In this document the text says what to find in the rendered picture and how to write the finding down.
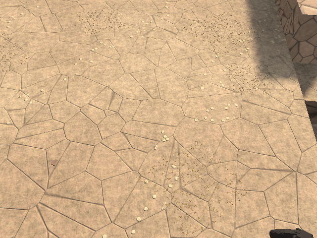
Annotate robot right hand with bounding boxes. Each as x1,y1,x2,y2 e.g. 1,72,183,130
269,228,314,238

